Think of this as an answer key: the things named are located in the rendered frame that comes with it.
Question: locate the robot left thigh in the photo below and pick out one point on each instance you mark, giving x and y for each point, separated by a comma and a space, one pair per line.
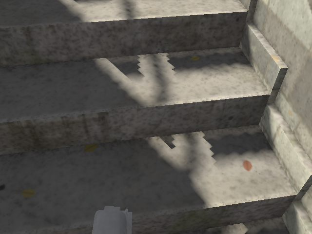
113, 221

